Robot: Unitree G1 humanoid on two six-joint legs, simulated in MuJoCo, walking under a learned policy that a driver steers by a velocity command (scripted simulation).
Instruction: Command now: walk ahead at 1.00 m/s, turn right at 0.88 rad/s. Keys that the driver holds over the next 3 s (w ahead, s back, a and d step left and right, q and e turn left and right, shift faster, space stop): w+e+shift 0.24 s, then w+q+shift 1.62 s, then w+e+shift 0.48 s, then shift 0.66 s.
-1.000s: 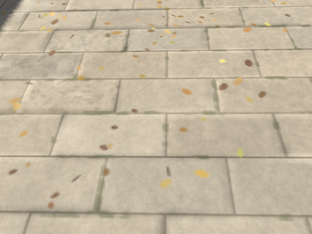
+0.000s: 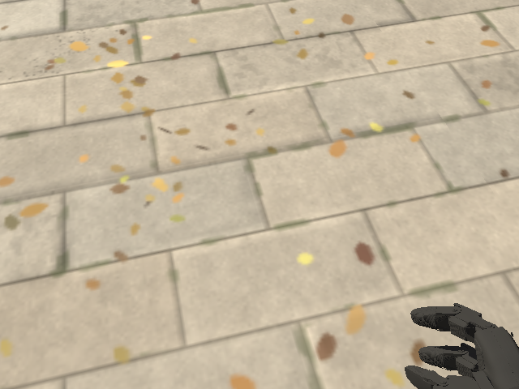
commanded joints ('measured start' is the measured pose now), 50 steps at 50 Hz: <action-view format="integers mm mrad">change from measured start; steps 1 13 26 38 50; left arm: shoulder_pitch -52 -330 -32 -220 -256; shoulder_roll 190 20 270 35 110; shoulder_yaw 44 -29 8 -28 -39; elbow -80 -282 -226 -134 -336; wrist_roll -6 48 96 25 48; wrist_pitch -13 69 11 -63 -42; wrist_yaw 10 -40 16 12 23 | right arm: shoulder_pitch -14 441 532 230 504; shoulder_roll -115 -64 -178 -25 -389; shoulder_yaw -30 -72 -77 -64 -186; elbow -68 168 230 72 100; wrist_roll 12 13 26 23 16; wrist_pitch -6 -35 -21 73 95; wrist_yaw -12 -28 -22 39 -11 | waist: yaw -69 -144 112 -170 -251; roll -49 83 -41 -98 105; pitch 2 -14 -318 95 -302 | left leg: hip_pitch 374 643 324 -35 1126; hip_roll -103 177 -17 44 156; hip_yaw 72 -103 104 85 -790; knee -127 -437 422 449 -370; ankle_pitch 56 -221 50 -58 -490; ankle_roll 20 119 150 118 539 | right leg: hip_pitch -227 -845 256 -246 -978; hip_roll -187 -263 -386 -362 -134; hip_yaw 157 -114 37 -373 -106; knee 14 1070 317 -123 1485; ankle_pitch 745 60 -120 420 -109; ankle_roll -45 41 12 69 165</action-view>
